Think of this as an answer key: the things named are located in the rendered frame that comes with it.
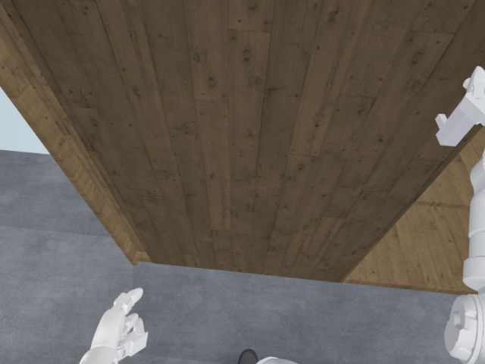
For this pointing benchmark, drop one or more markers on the right robot upper arm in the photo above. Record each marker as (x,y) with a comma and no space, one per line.
(465,329)

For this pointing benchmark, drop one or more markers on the left robot forearm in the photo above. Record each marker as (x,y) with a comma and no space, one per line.
(100,355)

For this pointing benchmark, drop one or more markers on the right robot forearm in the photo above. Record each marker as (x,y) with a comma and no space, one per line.
(474,266)

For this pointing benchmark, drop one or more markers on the robot right hand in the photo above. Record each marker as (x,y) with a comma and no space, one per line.
(473,103)

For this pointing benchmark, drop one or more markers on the robot left hand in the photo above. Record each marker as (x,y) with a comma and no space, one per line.
(114,327)

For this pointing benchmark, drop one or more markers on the handle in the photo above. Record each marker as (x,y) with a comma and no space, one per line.
(453,129)

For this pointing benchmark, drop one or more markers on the right robot foot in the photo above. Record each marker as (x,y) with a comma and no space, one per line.
(248,356)

